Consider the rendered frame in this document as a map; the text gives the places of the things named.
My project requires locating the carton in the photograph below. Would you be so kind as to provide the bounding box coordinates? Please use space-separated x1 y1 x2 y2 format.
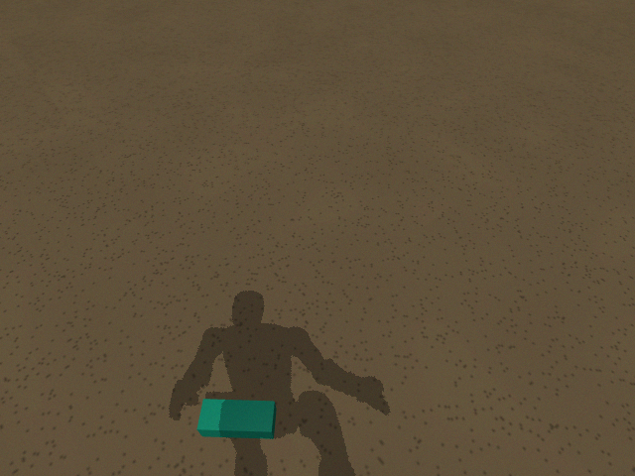
197 399 277 439

